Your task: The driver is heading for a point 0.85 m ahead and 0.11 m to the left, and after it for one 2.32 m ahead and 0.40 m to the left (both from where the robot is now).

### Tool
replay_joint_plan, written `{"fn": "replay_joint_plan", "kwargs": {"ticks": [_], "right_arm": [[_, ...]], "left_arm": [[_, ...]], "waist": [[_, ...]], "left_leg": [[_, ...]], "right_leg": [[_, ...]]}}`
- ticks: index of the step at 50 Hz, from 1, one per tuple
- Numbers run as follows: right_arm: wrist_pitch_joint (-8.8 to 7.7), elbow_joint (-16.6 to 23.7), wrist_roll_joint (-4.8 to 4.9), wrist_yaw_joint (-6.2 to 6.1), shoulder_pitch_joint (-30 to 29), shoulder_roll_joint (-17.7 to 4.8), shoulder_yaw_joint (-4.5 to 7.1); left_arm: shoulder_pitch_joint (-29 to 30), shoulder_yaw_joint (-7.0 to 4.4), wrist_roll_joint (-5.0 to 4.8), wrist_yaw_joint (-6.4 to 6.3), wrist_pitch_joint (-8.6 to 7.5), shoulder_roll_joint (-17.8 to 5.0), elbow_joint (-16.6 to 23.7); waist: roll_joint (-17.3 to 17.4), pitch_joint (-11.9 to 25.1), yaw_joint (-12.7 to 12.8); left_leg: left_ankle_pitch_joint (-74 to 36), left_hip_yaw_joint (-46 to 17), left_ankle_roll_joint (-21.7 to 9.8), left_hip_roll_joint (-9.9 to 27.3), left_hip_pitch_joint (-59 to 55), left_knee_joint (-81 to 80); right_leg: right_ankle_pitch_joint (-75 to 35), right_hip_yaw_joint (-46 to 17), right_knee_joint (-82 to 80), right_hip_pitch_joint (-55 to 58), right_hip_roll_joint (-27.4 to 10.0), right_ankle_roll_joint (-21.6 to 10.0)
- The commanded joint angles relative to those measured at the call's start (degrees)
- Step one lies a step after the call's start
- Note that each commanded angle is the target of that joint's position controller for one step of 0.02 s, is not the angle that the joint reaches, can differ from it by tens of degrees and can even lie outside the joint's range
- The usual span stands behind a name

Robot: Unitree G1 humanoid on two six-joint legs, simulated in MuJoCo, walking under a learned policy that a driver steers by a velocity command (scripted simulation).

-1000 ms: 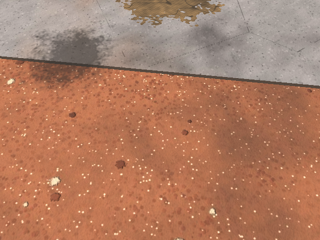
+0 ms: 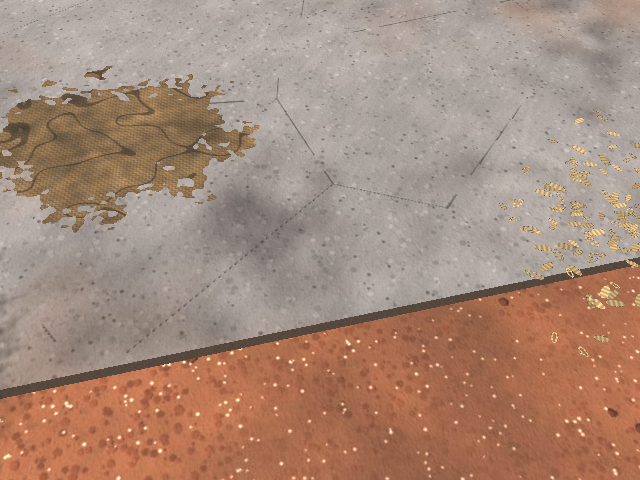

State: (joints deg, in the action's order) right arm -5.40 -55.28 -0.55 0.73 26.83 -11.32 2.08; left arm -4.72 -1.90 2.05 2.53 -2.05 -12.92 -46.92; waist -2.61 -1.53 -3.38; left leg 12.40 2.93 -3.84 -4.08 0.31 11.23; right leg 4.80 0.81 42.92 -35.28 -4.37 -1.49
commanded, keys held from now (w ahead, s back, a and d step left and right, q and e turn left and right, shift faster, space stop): w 0.36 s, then w+q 0.62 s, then w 0.02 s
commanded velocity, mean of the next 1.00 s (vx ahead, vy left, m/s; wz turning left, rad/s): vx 0.50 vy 0.00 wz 0.23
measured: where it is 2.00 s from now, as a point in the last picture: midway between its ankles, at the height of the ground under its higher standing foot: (229, 268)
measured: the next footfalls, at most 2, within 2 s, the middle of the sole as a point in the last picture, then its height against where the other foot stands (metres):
right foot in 0.16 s outside the picture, level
left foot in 0.72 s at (274, 459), level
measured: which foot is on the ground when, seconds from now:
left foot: down 0.00-0.16, up 0.18-0.70, down 0.72-1.00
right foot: up 0.00-0.14, down 0.16-0.74, up 0.76-1.00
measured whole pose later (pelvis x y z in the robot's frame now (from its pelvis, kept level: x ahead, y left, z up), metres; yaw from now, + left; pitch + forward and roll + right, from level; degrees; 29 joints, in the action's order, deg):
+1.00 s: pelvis +0.52 +0.03 +0.00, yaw +18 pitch +1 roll +0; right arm -2.8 -52.3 0.0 0.4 20.2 -14.8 4.2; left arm -7.2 -2.3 2.7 0.7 -2.4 -14.0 -45.8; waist -1.6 -2.5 -1.7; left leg 10.3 -2.3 -8.2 -8.8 7.7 17.8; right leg 12.5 -2.4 56.4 -36.0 -7.0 2.2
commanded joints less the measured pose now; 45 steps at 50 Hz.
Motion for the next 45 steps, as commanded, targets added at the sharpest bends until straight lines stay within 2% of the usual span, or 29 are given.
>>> {"fn": "replay_joint_plan", "kwargs": {"ticks": [1,3,5,6,7,8,9,10,11,12,13,14,15,18,22,26,30,31,33,35,36,37,38,39,40,41,42,43,45], "right_arm": [[-0.60,1.9,-0.12,-0.33,2.1,-8.6,1.55],[-0.30,1.2,-0.35,-0.61,2.7,-8.9,1.58],[0.06,0.8,-0.45,-0.94,1.8,-9.5,1.71],[0.28,0.7,-0.38,-1.05,1.4,-9.9,1.81],[0.60,0.6,-0.13,-1.05,0.8,-9.7,1.67],[0.59,2.0,0.26,-1.04,0.1,-8.4,1.15],[0.62,4.1,2.09,-0.67,4.9,-2.3,-0.19],[0.96,3.1,0.38,-1.06,3.5,-8.1,1.47],[1.00,4.3,-0.13,-0.89,-0.5,-8.2,1.80],[0.76,4.7,-0.22,-0.50,-3.2,-6.9,1.43],[1.12,4.6,-0.45,-0.26,-4.0,-6.1,1.45],[1.91,4.2,-1.27,0.09,-3.3,-5.6,1.42],[2.56,3.8,-1.58,0.48,-2.2,-4.7,1.29],[3.45,4.6,-1.77,1.13,-6.1,-4.8,1.53],[3.84,6.8,-0.91,1.41,-14.6,-4.7,1.49],[3.57,8.8,-0.79,1.60,-20.9,-3.9,0.87],[3.23,11.4,-1.20,1.92,-26.9,-3.4,0.22],[3.13,11.9,-1.26,1.98,-27.3,-3.5,0.25],[3.06,11.8,-1.36,1.77,-25.1,-4.1,0.63],[2.87,9.6,-1.57,1.35,-16.9,-6.0,1.68],[2.45,7.2,-2.02,1.15,-9.0,-7.5,2.63],[2.33,5.4,-2.83,0.47,-0.4,-12.3,4.31],[3.02,6.7,-1.67,0.15,-2.5,-17.4,5.82],[3.68,6.5,0.03,0.30,-3.2,-16.8,5.74],[3.75,6.6,0.14,-0.08,-6.4,-14.4,5.11],[3.61,6.3,0.00,-0.18,-8.2,-11.2,4.30],[3.25,6.4,0.08,-0.45,-9.9,-9.7,3.81],[2.91,6.6,0.26,-0.65,-11.2,-8.8,3.41],[1.90,6.4,0.71,-0.55,-9.9,-9.7,3.45]], "left_arm": [[6.8,0.18,-0.44,-0.12,-0.91,-2.2,5.0],[8.1,0.04,-0.49,-0.36,-1.12,-2.9,5.7],[5.9,-0.36,-0.31,-0.80,-1.48,-3.6,5.2],[1.5,-0.81,-0.12,-1.17,-1.79,-4.3,3.7],[-6.7,-1.50,0.30,-1.68,-2.33,-5.3,0.8],[-16.3,-2.57,1.51,-2.37,-2.90,-8.6,-1.4],[-21.8,-4.12,2.42,-2.72,-2.74,-14.6,-2.1],[-20.1,-4.07,-0.46,-2.27,-1.80,-12.8,-2.4],[-14.1,-3.23,-1.21,-2.02,-1.64,-9.9,-1.7],[-10.7,-2.43,-1.14,-1.75,-2.04,-6.7,-1.3],[-9.3,-1.99,-1.04,-1.81,-2.44,-5.1,-1.6],[-8.9,-1.57,-1.27,-2.00,-2.76,-3.8,-2.3],[-9.8,-1.66,-1.20,-2.11,-3.20,-4.4,-2.9],[-13.4,-2.02,-1.72,-2.12,-4.23,-5.6,-5.0],[-17.8,-1.91,-1.23,-2.35,-4.30,-5.6,-6.7],[-19.7,-1.50,-1.15,-2.78,-4.56,-5.3,-7.7],[-23.0,-1.25,-0.84,-3.70,-4.36,-5.5,-9.5],[-23.2,-1.31,-0.76,-3.94,-4.21,-5.9,-9.8],[-22.1,-1.52,-0.64,-4.41,-3.87,-7.3,-9.9],[-21.1,-1.96,-0.39,-4.64,-3.05,-8.9,-9.7],[-20.4,-2.10,-0.70,-4.59,-2.58,-9.5,-9.1],[-19.3,-1.76,-1.07,-4.36,-2.70,-8.5,-7.0],[-20.6,-1.27,-2.18,-3.19,-3.38,-4.0,-3.4],[-15.6,-1.92,-1.12,-2.87,-3.93,-8.1,-2.3],[-11.7,-1.54,-1.53,-2.58,-4.66,-6.8,-0.7],[-11.8,-1.46,-1.60,-2.62,-5.02,-6.5,-0.8],[-10.9,-1.54,-0.71,-2.66,-4.27,-6.1,-0.4],[-12.3,-1.35,0.23,-2.57,-3.02,-5.5,-0.6],[-12.6,-1.33,0.93,-2.15,-1.10,-4.9,0.0]], "waist": [[7.6,-2.6,0.3],[7.7,-3.0,0.4],[7.8,-2.1,2.1],[7.6,0.2,4.1],[5.8,4.6,7.6],[2.9,10.7,11.2],[-9.9,18.0,9.9],[-5.4,17.1,9.4],[-2.5,8.0,6.7],[-0.5,3.6,5.6],[-0.7,1.1,3.9],[-1.0,0.1,2.3],[-2.3,0.7,1.7],[-0.4,-0.6,1.5],[0.0,-2.9,3.5],[-0.4,-4.1,4.8],[-0.4,-5.3,6.5],[-0.6,-5.2,6.3],[-1.9,-3.2,4.6],[-3.1,2.2,1.1],[-2.1,6.5,-2.4],[2.6,12.2,-6.2],[18.1,16.6,-2.0],[7.3,15.6,-2.9],[4.7,8.6,-1.6],[0.3,3.1,0.8],[-0.2,1.1,2.7],[0.7,1.1,4.3],[2.3,1.6,5.1]], "left_leg": [[-25.1,-7.1,-6.4,14.9,1.1,-2.2],[-27.7,-7.4,-6.2,16.4,-1.5,-0.6],[-36.3,-6.8,-5.4,17.1,-3.3,3.8],[-42.9,-5.9,-4.8,16.6,-3.6,9.3],[-44.4,-3.8,-3.7,14.4,-1.5,18.8],[-31.3,-2.1,-2.5,12.2,8.4,32.1],[3.4,2.4,0.4,3.1,28.5,53.6],[16.1,-4.0,-0.3,2.1,34.2,60.8],[11.8,-5.5,-0.8,5.2,36.6,61.2],[8.3,-5.6,-0.8,7.1,35.6,58.3],[6.4,-5.3,-0.6,8.6,33.4,55.1],[5.1,-5.1,-0.1,9.5,30.7,52.9],[4.6,-4.5,0.5,9.4,28.8,52.1],[0.6,-3.3,1.8,10.2,32.2,49.2],[-6.9,-4.2,2.5,10.0,39.1,43.0],[-13.1,-2.8,1.7,8.0,38.5,33.8],[-11.8,1.5,-0.3,6.9,37.7,26.2],[-9.8,2.4,-1.2,6.3,37.0,24.8],[-4.7,4.9,-3.4,3.5,32.1,23.2],[0.4,6.8,-6.2,-0.6,22.9,21.7],[-1.6,5.4,-8.0,-1.5,12.0,17.5],[2.0,-7.7,-11.7,8.0,-2.5,15.5],[-1.2,-41.4,-21.1,24.0,-17.8,8.6],[-4.6,-42.0,-21.4,23.6,-16.8,6.1],[-7.3,-34.1,-19.7,22.5,-10.4,5.5],[-13.1,-28.8,-16.9,20.1,-2.2,3.8],[-16.3,-24.9,-14.8,17.0,2.9,3.0],[-18.7,-21.6,-13.7,14.6,6.3,2.2],[-22.3,-19.3,-13.5,12.7,8.5,1.5]], "right_leg": [[-2.1,2.9,-6.2,2.0,1.7,-0.4],[0.1,3.0,-8.7,3.2,2.2,-1.6],[3.6,3.5,-11.6,8.2,3.9,-3.3],[4.6,4.1,-13.8,14.1,5.6,-4.3],[2.7,4.6,-17.4,24.6,6.8,-5.7],[5.3,-3.9,-17.8,38.9,-1.3,-8.3],[9.6,-29.8,-21.4,54.9,-18.5,-15.2],[10.1,-38.3,-26.3,50.9,-19.4,-16.4],[10.5,-29.3,-27.3,43.3,-16.7,-15.0],[7.1,-23.3,-29.7,36.2,-14.0,-13.6],[4.8,-18.6,-31.5,31.6,-11.1,-11.6],[2.6,-14.7,-33.2,28.0,-8.5,-9.7],[-0.2,-13.4,-33.9,26.6,-8.5,-10.2],[-4.0,-9.9,-36.3,27.2,-7.3,-10.9],[-6.4,-4.4,-38.0,30.6,-6.9,-9.4],[-11.5,1.3,-37.7,33.0,-6.6,-7.4],[-20.1,5.1,-34.9,39.3,-8.3,-6.8],[-24.0,5.9,-33.2,41.1,-8.9,-6.6],[-40.7,7.9,-26.6,43.6,-9.5,-5.9],[-53.2,9.6,-12.6,44.5,-9.6,-5.5],[-47.8,10.8,-0.8,39.8,-8.8,-4.5],[-28.9,11.4,16.5,26.9,-7.0,-3.1],[22.5,8.9,39.0,1.9,7.6,0.3],[21.2,-3.0,41.9,-4.7,5.2,-0.5],[16.6,-3.7,39.1,-7.0,2.1,-0.7],[13.9,-3.2,32.9,-4.5,0.1,-0.5],[13.6,-3.6,28.5,-1.6,-1.3,0.2],[13.5,-3.4,26.1,1.7,-1.7,1.0],[13.3,-2.4,22.2,3.3,-1.6,2.4]]}}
